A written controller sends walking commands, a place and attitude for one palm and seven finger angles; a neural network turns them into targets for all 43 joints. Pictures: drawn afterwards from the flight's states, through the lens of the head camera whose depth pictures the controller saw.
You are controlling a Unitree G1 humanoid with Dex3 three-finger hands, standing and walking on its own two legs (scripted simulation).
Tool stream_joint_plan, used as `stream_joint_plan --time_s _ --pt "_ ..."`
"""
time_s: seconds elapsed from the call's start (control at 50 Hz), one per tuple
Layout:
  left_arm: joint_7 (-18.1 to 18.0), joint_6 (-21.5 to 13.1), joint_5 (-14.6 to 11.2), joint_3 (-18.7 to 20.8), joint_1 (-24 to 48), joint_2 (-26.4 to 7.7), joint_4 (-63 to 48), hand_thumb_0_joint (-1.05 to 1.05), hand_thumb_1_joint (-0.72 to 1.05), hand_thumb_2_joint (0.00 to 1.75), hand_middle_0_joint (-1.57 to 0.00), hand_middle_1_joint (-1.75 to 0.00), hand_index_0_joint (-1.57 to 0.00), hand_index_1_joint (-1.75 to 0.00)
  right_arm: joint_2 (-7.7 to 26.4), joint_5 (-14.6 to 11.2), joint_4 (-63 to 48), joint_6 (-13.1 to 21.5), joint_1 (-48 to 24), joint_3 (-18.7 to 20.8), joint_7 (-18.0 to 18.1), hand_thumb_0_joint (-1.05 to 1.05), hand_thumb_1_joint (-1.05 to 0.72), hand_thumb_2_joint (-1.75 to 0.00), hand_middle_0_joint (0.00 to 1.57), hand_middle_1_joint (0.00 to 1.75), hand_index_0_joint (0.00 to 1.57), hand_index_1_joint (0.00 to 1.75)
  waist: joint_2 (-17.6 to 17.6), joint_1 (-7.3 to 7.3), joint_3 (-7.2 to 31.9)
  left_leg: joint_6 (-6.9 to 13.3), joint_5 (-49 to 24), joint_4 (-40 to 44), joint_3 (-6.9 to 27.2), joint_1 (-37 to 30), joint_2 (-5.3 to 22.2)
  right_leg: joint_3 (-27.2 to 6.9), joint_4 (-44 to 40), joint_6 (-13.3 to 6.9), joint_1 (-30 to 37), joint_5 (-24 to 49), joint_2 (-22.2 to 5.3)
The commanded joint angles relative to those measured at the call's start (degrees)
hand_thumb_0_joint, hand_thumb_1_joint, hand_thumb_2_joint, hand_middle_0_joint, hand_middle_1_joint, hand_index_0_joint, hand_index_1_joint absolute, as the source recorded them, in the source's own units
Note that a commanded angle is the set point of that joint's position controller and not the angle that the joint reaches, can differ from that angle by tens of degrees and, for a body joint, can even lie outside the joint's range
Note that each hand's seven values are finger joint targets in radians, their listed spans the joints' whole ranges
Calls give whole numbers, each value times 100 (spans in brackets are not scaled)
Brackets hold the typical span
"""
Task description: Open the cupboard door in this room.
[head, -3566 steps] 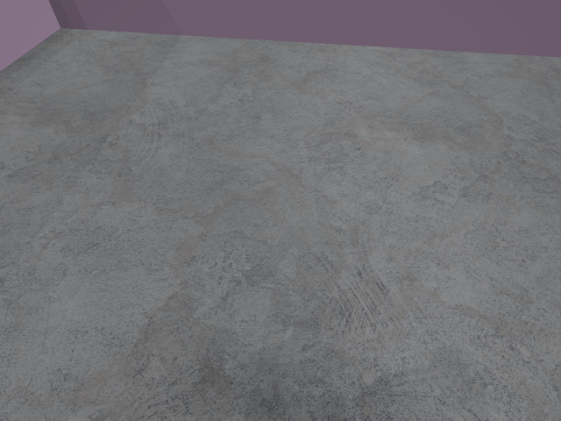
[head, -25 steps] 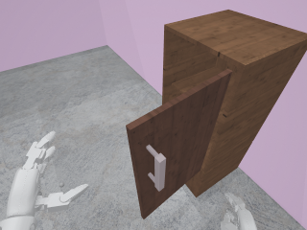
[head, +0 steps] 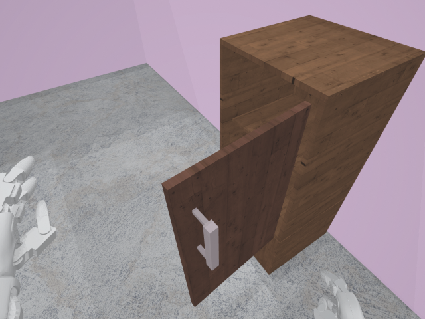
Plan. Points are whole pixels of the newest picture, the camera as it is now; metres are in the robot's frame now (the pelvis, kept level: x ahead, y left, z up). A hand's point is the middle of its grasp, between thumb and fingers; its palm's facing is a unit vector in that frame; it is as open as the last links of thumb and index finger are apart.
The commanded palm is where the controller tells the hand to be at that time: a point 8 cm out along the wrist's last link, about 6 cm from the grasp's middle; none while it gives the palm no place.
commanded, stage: draw the hand back to the body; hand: left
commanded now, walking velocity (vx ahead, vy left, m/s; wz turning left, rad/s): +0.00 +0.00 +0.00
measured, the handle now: (205, 240) +0.28 +0.05 +0.00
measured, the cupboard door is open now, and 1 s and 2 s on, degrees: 97 97 97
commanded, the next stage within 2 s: step back with the hand held close in 0.18 s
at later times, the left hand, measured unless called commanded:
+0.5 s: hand (55, 226) +0.19 +0.25 +0.16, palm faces +0.39 -0.79 -0.47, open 7.4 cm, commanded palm +0.13 +0.29 +0.17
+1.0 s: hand out of the picture +0.10 +0.29 +0.16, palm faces +0.43 -0.75 -0.51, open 7.4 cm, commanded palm +0.03 +0.32 +0.17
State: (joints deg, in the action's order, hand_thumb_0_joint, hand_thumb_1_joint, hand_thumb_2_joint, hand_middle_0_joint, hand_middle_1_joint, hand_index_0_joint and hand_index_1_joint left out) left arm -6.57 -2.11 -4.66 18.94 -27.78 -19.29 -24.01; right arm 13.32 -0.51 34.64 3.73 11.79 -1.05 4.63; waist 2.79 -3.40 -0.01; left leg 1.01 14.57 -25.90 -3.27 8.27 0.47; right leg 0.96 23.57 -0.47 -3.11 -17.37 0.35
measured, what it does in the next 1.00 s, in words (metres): shifts its weight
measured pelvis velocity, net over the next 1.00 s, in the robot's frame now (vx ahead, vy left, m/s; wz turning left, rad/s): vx -0.10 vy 0.02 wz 0.03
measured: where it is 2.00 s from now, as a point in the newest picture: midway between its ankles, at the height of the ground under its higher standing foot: outside the picture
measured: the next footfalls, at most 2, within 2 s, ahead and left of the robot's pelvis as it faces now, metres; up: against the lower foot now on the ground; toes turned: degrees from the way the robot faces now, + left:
right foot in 1.54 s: -0.28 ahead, -0.09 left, +0.00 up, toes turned -2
left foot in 1.72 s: -0.09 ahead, +0.10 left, +0.00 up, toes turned -3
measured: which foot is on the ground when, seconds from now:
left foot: down 0.00-1.00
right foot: down 0.00-1.00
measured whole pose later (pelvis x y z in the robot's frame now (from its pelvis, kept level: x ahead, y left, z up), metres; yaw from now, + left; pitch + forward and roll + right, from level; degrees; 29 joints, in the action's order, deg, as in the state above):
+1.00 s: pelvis -0.10 +0.02 -0.01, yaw +2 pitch -1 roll -2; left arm -8.5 -10.6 -1.3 25.1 -30.7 -24.2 -28.6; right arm 12.1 -0.7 31.5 2.5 12.9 0.4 5.3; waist 1.2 0.9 -3.0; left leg 3.5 9.4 -32.9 -3.1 23.0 0.3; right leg -1.9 33.0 0.8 -17.6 -14.2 1.9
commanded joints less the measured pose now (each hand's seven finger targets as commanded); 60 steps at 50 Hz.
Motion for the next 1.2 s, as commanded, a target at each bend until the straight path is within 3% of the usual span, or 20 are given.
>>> stream_joint_plan --time_s 0.0,0.26,0.28,0.3,0.34,0.4,0.52,0.58,0.7,0.86,0.94,0.96,1.0,1.04,1.06,1.1,1.12,1.14,1.16,1.18 --pt "-132 -442 32 747 441 -1224 -1339 0 90 90 -20 -30 -20 -30 567 7 -947 348 -806 221 55 0 -90 -90 20 30 20 30 52 -67 446 80 -1599 218 104 -548 79 3 -367 -11 -390 1892 -45" --pt "-99 -522 7 658 495 -1124 -1110 0 90 90 -20 -30 -20 -30 568 5 -847 393 -855 249 68 0 -90 -90 20 30 20 30 -6 -45 213 87 -1332 302 75 -600 61 -43 -566 10 -441 1680 -48" --pt "-119 -567 15 746 870 -1280 -1377 0 90 90 -20 -30 -20 -30 566 6 -849 420 -883 247 74 0 -90 -90 20 30 20 30 59 -30 311 92 -1346 295 72 -661 53 -66 -563 19 -449 1735 -53" --pt "-156 -779 84 1419 1376 -1949 -1552 0 90 90 -20 -30 -20 -30 649 -19 -974 300 -810 248 63 0 -90 -90 20 30 20 30 -34 204 -63 161 -1098 35 128 -424 161 -665 -866 20 -1045 2352 -339" --pt "-64 -786 113 988 463 -1363 -801 0 90 90 -20 -30 -20 -30 600 19 -885 123 -811 287 53 0 -90 -90 20 30 20 30 -516 238 120 136 -1151 -86 104 -386 146 -623 -764 73 -914 2954 -476" --pt "-48 -802 123 838 120 -1219 -850 0 90 90 -20 -30 -20 -30 633 -2 -1003 -62 -800 338 41 0 -90 -90 20 30 20 30 -210 256 523 104 -1765 6 56 -453 229 -450 -462 118 -677 3319 -460" --pt "-166 -795 108 1119 -218 -1539 -1276 0 90 90 -20 -30 -20 -30 622 -39 -1235 -285 -825 388 78 0 -90 -90 20 30 20 30 -258 251 867 86 -2333 86 103 -327 386 -329 -174 131 -572 3192 -332" --pt "-231 -823 97 1264 -355 -1656 -1473 0 90 90 -20 -30 -20 -30 604 -46 -1305 -326 -823 401 103 0 -90 -90 20 30 20 30 -20 242 931 79 -2335 125 162 -126 416 -340 -21 116 -509 3052 -291" --pt "-302 -918 105 1279 -532 -1605 -1540 0 90 90 -20 -30 -20 -30 639 -52 -1322 -262 -715 432 102 0 -90 -90 20 30 20 30 145 279 788 111 -1338 305 302 483 489 -399 55 124 -564 2142 -204" --pt "-370 -1171 286 1301 -307 -1475 -1607 0 90 90 -20 -30 -20 -30 773 -23 -1295 59 -608 437 108 0 -90 -90 20 30 20 30 647 307 265 411 1928 1230 1023 2659 900 -269 874 154 155 539 118" --pt "-358 -1247 372 1363 -109 -1402 -1603 0 90 90 -20 -30 -20 -30 758 13 -1218 252 -576 464 102 0 -90 -90 20 30 20 30 750 292 198 559 2731 1353 1270 3445 1169 -235 1508 142 469 270 276" --pt "-364 -1268 364 1459 -148 -1515 -1538 0 90 90 -20 -30 -20 -30 736 16 -1183 274 -546 470 100 0 -90 -90 20 30 20 30 576 292 218 546 2636 1191 1281 3472 1089 -371 1360 93 438 215 221" --pt "-338 -1293 312 1341 -148 -1433 -1713 0 90 90 -20 -30 -20 -30 656 5 -1161 322 -463 493 57 0 -90 -90 20 30 20 30 -109 351 236 281 2272 287 745 2663 541 -990 418 -128 -631 -540 -102" --pt "-387 -1297 267 1189 -41 -1423 -1869 0 90 90 -20 -30 -20 -30 599 48 -979 318 -320 504 -4 0 -90 -90 20 30 20 30 -872 423 201 -76 1211 -1357 330 1210 -7 -2038 -897 -587 -2448 -1521 -990" --pt "-452 -1295 288 1166 94 -1483 -1926 0 90 90 -20 -30 -20 -30 620 81 -820 297 -263 514 -34 0 -90 -90 20 30 20 30 -1010 443 318 -147 857 -2094 284 720 -103 -2303 -1102 -822 -2903 -1322 -1416" --pt "-511 -1248 311 1092 286 -1471 -1801 0 90 90 -20 -30 -20 -30 493 95 -747 257 -329 437 -48 0 -90 -90 20 30 20 30 -1306 494 318 -98 632 -2002 362 493 -31 -1736 -841 -693 -2878 -358 -1394" --pt "-518 -1233 312 1114 398 -1519 -1770 0 90 90 -20 -30 -20 -30 489 87 -747 239 -382 406 -19 0 -90 -90 20 30 20 30 -1185 506 162 -81 554 -1290 372 426 6 -1441 -616 -513 -2855 -197 -1164" --pt "-516 -1252 308 1165 450 -1576 -1765 0 90 90 -20 -30 -20 -30 536 77 -755 237 -456 387 22 0 -90 -90 20 30 20 30 -710 497 4 -19 537 -417 452 529 93 -1123 -261 -271 -2764 -219 -786" --pt "-522 -1305 322 1224 473 -1628 -1857 0 90 90 -20 -30 -20 -30 714 85 -803 253 -603 445 81 0 -90 -90 20 30 20 30 245 440 -145 179 698 431 1130 1130 602 -732 365 -27 -2354 -215 -269" --pt "-524 -1386 339 1383 341 -1630 -1894 0 90 90 -20 -30 -20 -30 714 89 -858 314 -644 432 97 0 -90 -90 20 30 20 30 1059 350 161 468 1246 1137 1847 1972 1330 -336 1405 139 -1421 -59 158"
